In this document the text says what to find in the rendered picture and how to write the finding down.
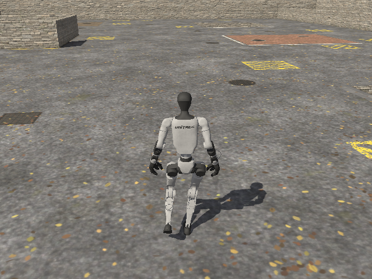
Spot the right robot hand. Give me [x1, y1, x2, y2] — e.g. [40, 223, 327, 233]
[206, 163, 220, 177]

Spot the right robot forearm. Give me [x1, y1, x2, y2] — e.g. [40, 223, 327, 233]
[207, 141, 219, 165]

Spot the robot left upper arm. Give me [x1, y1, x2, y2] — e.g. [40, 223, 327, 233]
[156, 117, 173, 149]

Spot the right robot shin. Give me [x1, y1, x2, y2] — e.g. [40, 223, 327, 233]
[185, 189, 198, 228]

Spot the robot right thigh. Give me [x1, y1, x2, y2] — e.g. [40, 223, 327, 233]
[188, 162, 206, 199]

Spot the left robot hand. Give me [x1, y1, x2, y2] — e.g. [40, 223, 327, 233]
[149, 162, 163, 175]

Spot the left robot forearm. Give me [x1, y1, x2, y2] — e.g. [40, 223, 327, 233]
[151, 140, 162, 164]

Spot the robot right upper arm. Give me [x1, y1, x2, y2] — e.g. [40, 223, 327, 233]
[197, 117, 213, 149]

